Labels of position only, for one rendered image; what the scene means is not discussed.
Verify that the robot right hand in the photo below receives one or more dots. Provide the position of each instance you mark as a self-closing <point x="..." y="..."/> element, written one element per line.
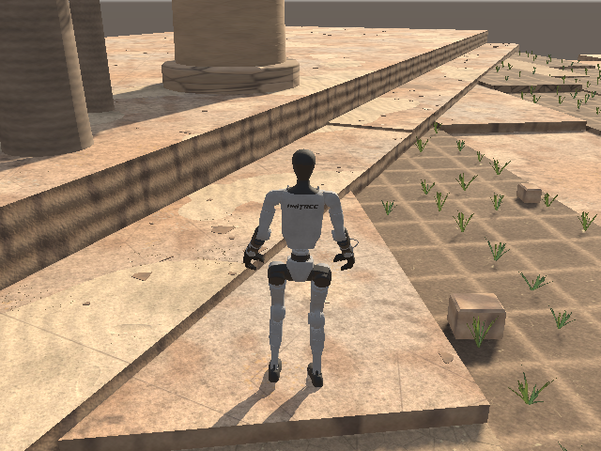
<point x="350" y="261"/>

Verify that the right robot upper arm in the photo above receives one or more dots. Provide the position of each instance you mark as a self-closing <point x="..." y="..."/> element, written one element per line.
<point x="331" y="199"/>

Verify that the left robot thigh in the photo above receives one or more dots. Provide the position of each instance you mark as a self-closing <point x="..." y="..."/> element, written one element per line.
<point x="277" y="273"/>

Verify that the left robot shin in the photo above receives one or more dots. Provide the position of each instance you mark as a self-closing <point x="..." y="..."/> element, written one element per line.
<point x="276" y="333"/>

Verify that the robot right forearm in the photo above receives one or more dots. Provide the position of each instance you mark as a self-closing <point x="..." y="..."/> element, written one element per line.
<point x="345" y="246"/>

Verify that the robot left forearm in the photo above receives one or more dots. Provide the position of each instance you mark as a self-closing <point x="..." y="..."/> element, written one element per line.
<point x="254" y="245"/>

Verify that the left robot upper arm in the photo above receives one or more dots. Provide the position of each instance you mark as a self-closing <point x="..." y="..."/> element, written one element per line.
<point x="272" y="199"/>

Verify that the robot left hand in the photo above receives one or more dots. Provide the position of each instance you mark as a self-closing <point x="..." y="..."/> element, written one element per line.
<point x="247" y="260"/>

